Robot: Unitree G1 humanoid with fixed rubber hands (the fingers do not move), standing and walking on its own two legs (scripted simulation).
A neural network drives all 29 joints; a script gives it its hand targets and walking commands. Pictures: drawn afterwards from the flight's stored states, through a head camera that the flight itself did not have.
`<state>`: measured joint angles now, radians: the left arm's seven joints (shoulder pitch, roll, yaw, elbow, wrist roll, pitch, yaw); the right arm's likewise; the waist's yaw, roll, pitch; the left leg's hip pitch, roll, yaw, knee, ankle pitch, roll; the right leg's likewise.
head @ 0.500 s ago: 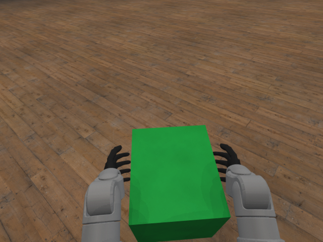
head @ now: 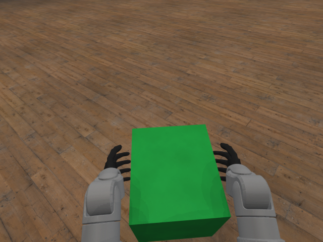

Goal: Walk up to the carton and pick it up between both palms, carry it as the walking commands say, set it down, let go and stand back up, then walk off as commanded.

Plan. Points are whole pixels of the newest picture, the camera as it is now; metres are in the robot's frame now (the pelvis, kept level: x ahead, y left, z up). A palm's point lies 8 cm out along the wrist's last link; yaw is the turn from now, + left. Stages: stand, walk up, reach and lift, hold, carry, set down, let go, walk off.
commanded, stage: carry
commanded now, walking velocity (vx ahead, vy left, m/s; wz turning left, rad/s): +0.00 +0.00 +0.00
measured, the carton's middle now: (172, 183) +0.31 +0.00 -0.01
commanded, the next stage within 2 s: none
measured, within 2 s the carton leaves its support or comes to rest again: neither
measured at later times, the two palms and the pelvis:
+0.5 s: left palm (108, 167) +0.29 +0.15 +0.10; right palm (229, 161) +0.29 -0.13 +0.10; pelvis +0.02 +0.00 +0.01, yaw +2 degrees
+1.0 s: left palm (127, 110) +0.51 +0.13 +0.09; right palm (213, 108) +0.51 -0.15 +0.08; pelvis +0.21 -0.02 +0.01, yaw +4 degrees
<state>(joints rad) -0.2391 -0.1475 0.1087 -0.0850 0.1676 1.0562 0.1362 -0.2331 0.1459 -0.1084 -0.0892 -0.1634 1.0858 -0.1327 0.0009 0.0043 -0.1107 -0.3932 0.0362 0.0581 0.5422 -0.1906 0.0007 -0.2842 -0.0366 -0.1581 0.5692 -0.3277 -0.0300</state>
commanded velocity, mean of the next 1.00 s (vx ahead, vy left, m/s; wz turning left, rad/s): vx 0.35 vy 0.00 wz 0.00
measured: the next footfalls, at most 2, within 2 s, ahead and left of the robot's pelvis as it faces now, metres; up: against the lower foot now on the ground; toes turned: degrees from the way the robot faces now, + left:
right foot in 0.88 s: +0.27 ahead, -0.12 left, +0.00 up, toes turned -11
left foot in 1.26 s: +0.52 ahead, +0.12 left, +0.00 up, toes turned +15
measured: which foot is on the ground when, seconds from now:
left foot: down 0.00-0.90, up 0.92-1.00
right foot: down 0.00-0.56, up 0.58-0.86, down 0.88-1.00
